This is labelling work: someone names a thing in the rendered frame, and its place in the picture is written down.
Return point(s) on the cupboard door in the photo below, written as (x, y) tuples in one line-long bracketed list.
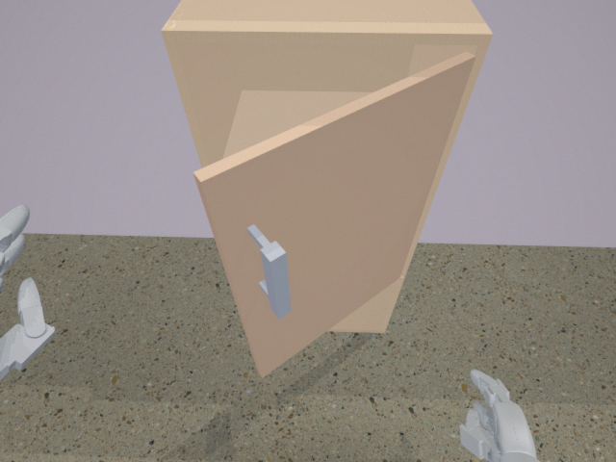
[(342, 194)]

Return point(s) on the right robot hand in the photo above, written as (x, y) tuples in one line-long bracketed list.
[(506, 426)]

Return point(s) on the handle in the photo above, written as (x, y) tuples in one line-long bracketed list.
[(276, 287)]

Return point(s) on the left robot hand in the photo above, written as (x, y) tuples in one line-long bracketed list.
[(20, 344)]

